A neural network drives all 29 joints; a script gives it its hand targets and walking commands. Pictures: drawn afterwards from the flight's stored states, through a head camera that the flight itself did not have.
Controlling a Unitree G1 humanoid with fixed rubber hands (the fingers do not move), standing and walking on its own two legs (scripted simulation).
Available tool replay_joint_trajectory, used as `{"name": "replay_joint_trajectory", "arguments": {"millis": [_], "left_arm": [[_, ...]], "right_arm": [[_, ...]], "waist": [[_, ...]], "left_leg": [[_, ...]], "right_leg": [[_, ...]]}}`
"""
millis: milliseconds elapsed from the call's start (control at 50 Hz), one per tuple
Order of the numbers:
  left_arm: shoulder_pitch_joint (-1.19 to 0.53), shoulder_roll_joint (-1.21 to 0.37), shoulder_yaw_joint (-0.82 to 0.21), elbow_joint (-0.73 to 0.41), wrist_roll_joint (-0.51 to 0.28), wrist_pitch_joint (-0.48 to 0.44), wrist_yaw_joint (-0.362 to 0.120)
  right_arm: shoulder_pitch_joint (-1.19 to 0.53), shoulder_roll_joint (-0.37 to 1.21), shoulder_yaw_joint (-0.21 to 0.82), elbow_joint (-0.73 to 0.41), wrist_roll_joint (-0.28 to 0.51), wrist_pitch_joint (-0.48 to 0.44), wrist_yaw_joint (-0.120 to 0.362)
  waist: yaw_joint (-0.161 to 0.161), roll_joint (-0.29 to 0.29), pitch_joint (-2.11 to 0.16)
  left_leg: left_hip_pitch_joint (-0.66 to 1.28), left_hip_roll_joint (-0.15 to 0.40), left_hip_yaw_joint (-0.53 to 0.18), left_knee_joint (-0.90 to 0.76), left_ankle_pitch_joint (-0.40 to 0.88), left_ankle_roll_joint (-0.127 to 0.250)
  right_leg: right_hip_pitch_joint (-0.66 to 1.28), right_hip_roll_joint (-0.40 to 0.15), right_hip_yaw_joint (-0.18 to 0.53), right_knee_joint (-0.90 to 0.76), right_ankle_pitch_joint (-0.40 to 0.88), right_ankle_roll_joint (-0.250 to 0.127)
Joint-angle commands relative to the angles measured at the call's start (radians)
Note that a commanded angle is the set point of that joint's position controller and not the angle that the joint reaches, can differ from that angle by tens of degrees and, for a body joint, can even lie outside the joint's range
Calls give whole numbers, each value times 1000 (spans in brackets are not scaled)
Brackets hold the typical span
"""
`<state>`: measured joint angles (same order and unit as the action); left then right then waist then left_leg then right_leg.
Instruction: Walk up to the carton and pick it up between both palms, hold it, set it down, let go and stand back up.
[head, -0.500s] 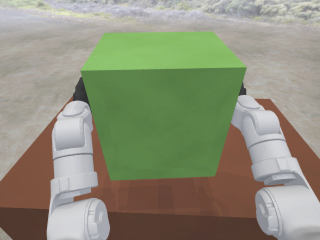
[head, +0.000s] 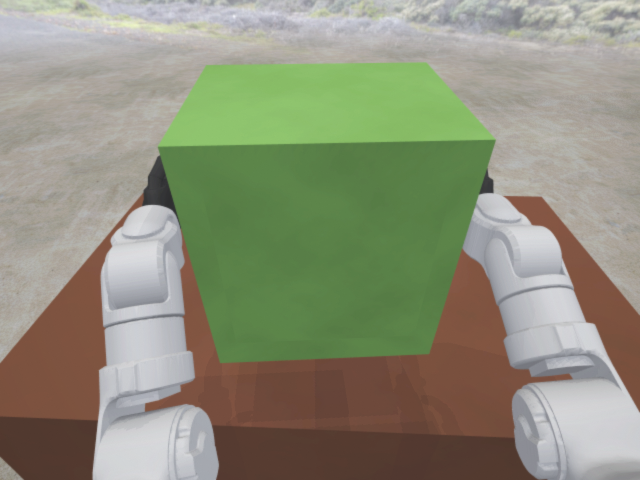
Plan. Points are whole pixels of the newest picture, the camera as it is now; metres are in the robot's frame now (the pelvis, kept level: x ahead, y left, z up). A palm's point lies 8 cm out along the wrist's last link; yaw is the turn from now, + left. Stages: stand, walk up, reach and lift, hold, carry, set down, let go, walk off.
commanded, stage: hold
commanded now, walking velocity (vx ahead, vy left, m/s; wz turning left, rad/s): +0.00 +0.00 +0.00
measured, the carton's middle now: (321, 214) +0.39 +0.00 +0.22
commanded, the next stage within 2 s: set down in 0.08 s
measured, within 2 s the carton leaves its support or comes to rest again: neither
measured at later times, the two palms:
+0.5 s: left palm (173, 186) +0.40 +0.17 +0.26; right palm (472, 193) +0.38 -0.19 +0.24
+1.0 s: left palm (187, 215) +0.42 +0.17 +0.21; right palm (462, 232) +0.38 -0.19 +0.18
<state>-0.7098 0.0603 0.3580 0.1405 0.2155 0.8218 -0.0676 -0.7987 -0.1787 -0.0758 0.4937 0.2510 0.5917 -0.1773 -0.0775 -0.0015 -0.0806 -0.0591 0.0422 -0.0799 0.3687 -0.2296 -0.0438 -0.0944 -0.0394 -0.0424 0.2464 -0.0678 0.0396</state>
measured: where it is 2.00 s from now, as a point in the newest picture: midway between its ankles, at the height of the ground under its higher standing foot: outside the picture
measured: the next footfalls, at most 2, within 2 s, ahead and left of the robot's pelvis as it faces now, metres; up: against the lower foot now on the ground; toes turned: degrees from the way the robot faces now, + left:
none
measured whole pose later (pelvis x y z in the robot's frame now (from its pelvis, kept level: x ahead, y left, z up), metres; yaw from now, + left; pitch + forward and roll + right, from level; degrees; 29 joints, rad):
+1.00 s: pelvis +0.02 +0.02 +0.00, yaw +0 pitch -7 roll -2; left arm -0.71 0.06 0.31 0.35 0.21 0.45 -0.07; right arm -0.65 -0.09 -0.18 0.58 0.10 0.16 -0.14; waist -0.10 -0.05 0.03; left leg 0.03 0.03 -0.07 0.37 -0.28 -0.02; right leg 0.00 -0.05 -0.04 0.23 -0.10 0.06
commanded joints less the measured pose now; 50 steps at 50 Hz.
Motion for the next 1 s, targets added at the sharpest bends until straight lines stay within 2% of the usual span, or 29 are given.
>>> {"name": "replay_joint_trajectory", "arguments": {"millis": [0, 60, 80, 100, 120, 160, 180, 200, 220, 240, 260, 280, 320, 360, 400, 440, 460, 540, 580, 600, 640, 680, 700, 720, 740, 780, 860, 920, 980], "left_arm": [[-657, -467, -450, -98, -163, -60, -142], [-690, -470, -437, -81, -153, -57, -156], [-749, -450, -486, -62, -179, -65, -157], [-768, -462, -488, -63, -180, -82, -155], [-780, -464, -497, -69, -189, -90, -151], [-809, -492, -516, -85, -213, -115, -135], [-799, -499, -508, -49, -210, -127, -134], [-824, -484, -481, -20, -204, -143, -133], [-813, -500, -477, -16, -201, -157, -135], [-806, -505, -468, 7, -195, -168, -137], [-806, -506, -455, 14, -185, -186, -141], [-786, -488, -406, 49, -163, -201, -148], [-788, -458, -347, 99, -104, -228, -165], [-742, -420, -289, 167, -48, -248, -187], [-672, -385, -219, 258, 1, -265, -215], [-651, -385, -225, 254, 11, -284, -228], [-643, -392, -239, 233, 7, -295, -228], [-591, -425, -333, 145, -38, -345, -212], [-590, -458, -396, 92, -71, -372, -199], [-589, -462, -424, 80, -89, -383, -193], [-597, -494, -491, 23, -117, -401, -173], [-578, -513, -537, -11, -134, -415, -154], [-578, -521, -561, -16, -145, -420, -148], [-602, -535, -587, -43, -158, -430, -137], [-628, -524, -592, -45, -162, -434, -130], [-625, -531, -623, -81, -171, -439, -112], [-595, -510, -580, 17, -145, -428, -118], [-525, -481, -488, 126, -90, -404, -138], [-531, -455, -398, 233, -41, -387, -165]], "right_arm": [[-775, 554, 345, -314, 165, -50, 157], [-799, 563, 330, -278, 147, -48, 163], [-797, 548, 339, -284, 170, -52, 162], [-816, 550, 330, -285, 164, -67, 170], [-832, 561, 331, -294, 164, -80, 173], [-882, 581, 346, -331, 172, -105, 173], [-895, 573, 320, -308, 157, -110, 175], [-903, 568, 299, -272, 142, -118, 182], [-912, 581, 296, -295, 129, -144, 183], [-918, 575, 284, -300, 110, -163, 185], [-912, 568, 273, -290, 95, -183, 187], [-921, 558, 237, -263, 62, -201, 191], [-877, 533, 203, -163, 14, -233, 199], [-816, 542, 169, -57, -48, -272, 206], [-762, 537, 128, -2, -105, -307, 215], [-756, 521, 116, -17, -137, -354, 216], [-755, 533, 142, -40, -128, -383, 214], [-709, 545, 232, -136, -110, -462, 199], [-713, 547, 260, -204, -104, -500, 191], [-719, 545, 280, -250, -109, -515, 187], [-718, 557, 319, -333, -91, -545, 183], [-708, 575, 362, -392, -80, -560, 173], [-698, 564, 364, -396, -78, -559, 167], [-700, 575, 375, -432, -71, -568, 166], [-702, 569, 365, -420, -76, -567, 167], [-676, 566, 379, -426, -61, -570, 166], [-611, 539, 334, -312, -81, -545, 166], [-573, 507, 283, -217, -109, -522, 175], [-573, 482, 215, -118, -148, -509, 190]], "waist": [[1, 28, -364], [-3, 15, -320], [-21, 10, -341], [-13, 26, -359], [-23, 24, -400], [-16, 36, -446], [-22, 48, -424], [-22, 33, -400], [-7, 36, -439], [-15, 46, -438], [-21, 50, -449], [-7, 43, -423], [-8, 53, -344], [-7, 31, -256], [10, -2, -179], [17, -7, -180], [20, -3, -211], [2, -2, -304], [-13, 2, -349], [-26, -16, -360], [-24, 5, -435], [-23, 9, -482], [-33, 10, -495], [-36, 26, -516], [-37, 24, -513], [-36, 57, -520], [-47, 64, -398], [-38, 54, -280], [-32, 30, -165]], "left_leg": [[-139, -125, 74, -79, 270, -14], [-167, -119, 81, -102, 207, -11], [-177, -129, 80, -89, 169, 0], [-197, -122, 81, -94, 163, -4], [-180, -123, 82, -83, 182, -6], [-159, -123, 81, -62, 233, -8], [-155, -122, 80, -64, 229, -11], [-166, -118, 81, -71, 190, -10], [-148, -120, 84, -67, 210, -8], [-132, -120, 87, -67, 223, -6], [-112, -117, 85, -71, 232, -10], [-122, -119, 94, -76, 213, -8], [-120, -117, 103, -100, 176, -10], [-140, -117, 118, -127, 117, -4], [-158, -116, 130, -152, 53, 11], [-154, -114, 140, -155, 69, 11], [-122, -115, 143, -147, 138, 6], [8, -120, 145, -84, 402, -21], [50, -117, 135, -58, 480, -29], [49, -117, 131, -45, 488, -31], [71, -119, 125, -16, 573, -43], [58, -124, 122, -2, 591, -45], [63, -123, 117, 3, 598, -50], [56, -123, 111, 12, 603, -56], [47, -119, 111, 13, 577, -55], [71, -113, 104, 22, 614, -69], [56, -108, 104, -5, 518, -65], [34, -106, 117, -41, 423, -50], [3, -98, 130, -85, 303, -35]], "right_leg": [[384, 116, 0, 43, 186, -25], [351, 120, -6, 34, 108, -28], [366, 121, 0, 29, 67, -10], [350, 121, -7, 36, 50, -15], [361, 118, -5, 40, 69, -18], [351, 122, -9, 49, 101, -21], [326, 125, -10, 44, 90, -22], [311, 119, -12, 39, 63, -25], [322, 120, -12, 46, 74, -28], [334, 116, -10, 39, 94, -30], [339, 120, -15, 39, 96, -32], [341, 113, -14, 35, 83, -33], [345, 111, -27, 24, 49, -36], [345, 99, -41, 16, 8, -31], [350, 88, -45, -2, -48, -28], [361, 87, -52, 6, -42, -26], [370, 90, -59, 10, 7, -23], [421, 103, -72, 26, 197, -15], [406, 108, -78, 31, 245, -13], [416, 109, -79, 35, 273, -9], [430, 108, -75, 49, 340, -6], [472, 102, -67, 67, 429, -3], [476, 102, -67, 67, 440, -5], [471, 100, -66, 77, 449, -3], [461, 102, -68, 79, 426, -5], [438, 105, -71, 78, 422, -10], [379, 99, -73, 53, 348, -9], [376, 93, -71, 36, 273, -11], [352, 91, -74, 16, 144, -17]]}}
